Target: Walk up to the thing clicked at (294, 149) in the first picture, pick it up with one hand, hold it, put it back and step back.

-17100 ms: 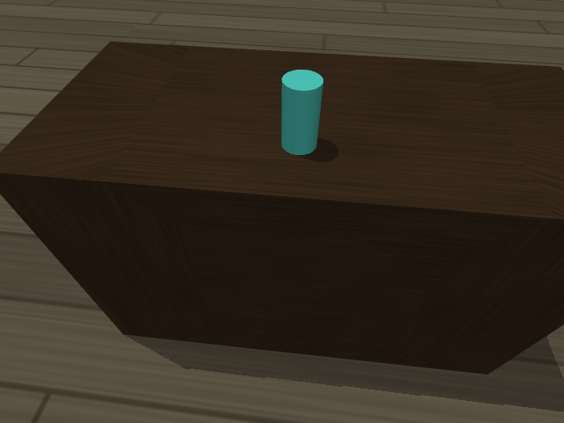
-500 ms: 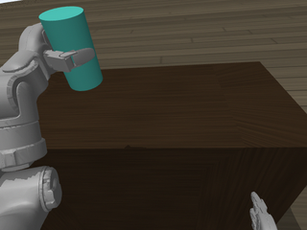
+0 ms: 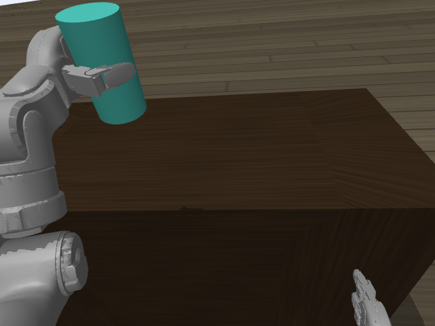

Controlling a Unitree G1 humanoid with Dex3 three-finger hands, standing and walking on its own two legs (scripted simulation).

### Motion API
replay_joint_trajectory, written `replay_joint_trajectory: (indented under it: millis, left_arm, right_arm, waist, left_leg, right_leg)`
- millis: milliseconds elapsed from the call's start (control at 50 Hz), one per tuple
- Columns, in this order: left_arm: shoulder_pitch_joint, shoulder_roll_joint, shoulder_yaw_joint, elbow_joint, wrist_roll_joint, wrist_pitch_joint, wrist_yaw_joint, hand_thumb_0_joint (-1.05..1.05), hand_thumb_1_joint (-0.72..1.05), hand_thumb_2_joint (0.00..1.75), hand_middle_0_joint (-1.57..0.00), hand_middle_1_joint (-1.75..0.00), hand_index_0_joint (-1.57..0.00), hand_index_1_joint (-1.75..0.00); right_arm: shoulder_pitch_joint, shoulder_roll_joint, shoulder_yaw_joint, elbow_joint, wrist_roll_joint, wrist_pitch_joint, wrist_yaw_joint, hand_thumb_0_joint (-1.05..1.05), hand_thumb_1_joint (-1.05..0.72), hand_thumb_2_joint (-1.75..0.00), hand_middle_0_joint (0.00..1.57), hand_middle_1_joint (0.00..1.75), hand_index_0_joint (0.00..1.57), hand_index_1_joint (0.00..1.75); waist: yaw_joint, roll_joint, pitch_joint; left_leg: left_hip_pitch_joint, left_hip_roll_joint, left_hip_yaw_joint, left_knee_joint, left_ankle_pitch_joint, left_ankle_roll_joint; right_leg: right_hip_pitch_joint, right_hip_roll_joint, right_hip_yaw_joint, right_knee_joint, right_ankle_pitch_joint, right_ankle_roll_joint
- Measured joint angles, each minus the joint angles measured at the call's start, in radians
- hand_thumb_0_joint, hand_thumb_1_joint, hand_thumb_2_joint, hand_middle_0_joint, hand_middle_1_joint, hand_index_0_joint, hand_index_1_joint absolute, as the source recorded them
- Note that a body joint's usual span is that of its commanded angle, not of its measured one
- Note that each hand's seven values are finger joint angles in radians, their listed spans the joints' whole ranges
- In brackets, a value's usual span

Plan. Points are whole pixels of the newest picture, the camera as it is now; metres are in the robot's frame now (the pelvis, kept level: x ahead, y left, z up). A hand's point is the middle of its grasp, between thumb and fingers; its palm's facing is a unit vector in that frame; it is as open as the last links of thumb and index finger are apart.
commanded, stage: hold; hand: left
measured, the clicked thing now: (108, 67) +0.35 +0.15 +0.36
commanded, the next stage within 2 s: crouch in 0.62 s
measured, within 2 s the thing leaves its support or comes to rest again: neither
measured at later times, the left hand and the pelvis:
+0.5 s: hand (103, 72) +0.34 +0.16 +0.36, palm faces +0.11 -0.99 -0.02, open 10.5 cm; pelvis +0.00 +0.00 +0.00, yaw +0 degrees
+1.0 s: hand (108, 82) +0.36 +0.17 +0.33, palm faces +0.14 -0.99 +0.01, open 10.4 cm; pelvis +0.00 +0.00 +0.00, yaw +0 degrees
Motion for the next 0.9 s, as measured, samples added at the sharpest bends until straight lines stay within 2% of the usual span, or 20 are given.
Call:
replay_joint_trajectory:
  millis: [180,360,540,780,900]
  left_arm:
    - [0.016,0.009,0.012,-0.006,0.010,0.000,0.000,-0.01,-0.50,1.16,-0.68,-1.08,-0.71,-1.09]
    - [0.057,0.006,0.008,-0.068,-0.005,0.015,-0.023,-0.01,-0.50,1.16,-0.68,-1.08,-0.71,-1.09]
    - [0.065,-0.011,0.003,-0.063,-0.010,0.014,-0.005,-0.01,-0.50,1.16,-0.68,-1.08,-0.71,-1.09]
    - [0.048,0.012,0.017,-0.033,0.003,-0.009,-0.002,-0.01,-0.50,1.16,-0.68,-1.08,-0.71,-1.09]
    - [0.027,0.014,0.007,0.047,0.011,-0.027,-0.006,-0.01,-0.51,1.16,-0.69,-1.07,-0.72,-1.07]
  right_arm:
    - [0.015,-0.005,0.004,-0.021,0.002,0.001,0.007,-0.01,0.53,-0.06,0.05,0.05,0.05,0.05]
    - [0.012,-0.005,0.011,-0.014,0.003,-0.002,0.003,-0.01,0.53,-0.06,0.05,0.05,0.05,0.05]
    - [0.000,0.004,0.006,-0.004,0.003,-0.003,0.004,-0.01,0.53,-0.06,0.05,0.05,0.05,0.05]
    - [0.004,-0.010,-0.008,0.002,0.002,-0.002,-0.004,-0.01,0.53,-0.06,0.05,0.06,0.05,0.05]
    - [0.001,-0.016,-0.018,0.016,0.000,-0.008,-0.009,-0.01,0.54,-0.05,0.05,0.06,0.05,0.05]
  waist:
    - [0.000,-0.001,0.000]
    - [0.004,0.001,0.003]
    - [0.005,0.001,0.000]
    - [-0.004,-0.004,0.003]
    - [0.000,-0.007,0.003]
  left_leg:
    - [0.003,0.001,0.004,-0.004,0.002,0.000]
    - [0.004,0.002,0.001,0.000,0.001,-0.001]
    - [0.003,0.001,-0.001,0.000,0.002,-0.002]
    - [-0.001,0.001,-0.002,0.004,0.000,-0.003]
    - [-0.001,-0.001,-0.002,-0.001,0.004,-0.002]
  right_leg:
    - [0.001,0.001,0.004,-0.003,0.003,0.000]
    - [0.004,0.002,0.001,-0.002,0.003,-0.001]
    - [0.002,0.001,-0.001,0.002,0.000,-0.002]
    - [-0.002,0.001,-0.002,0.009,-0.003,-0.003]
    - [-0.003,-0.001,-0.001,0.005,0.000,-0.002]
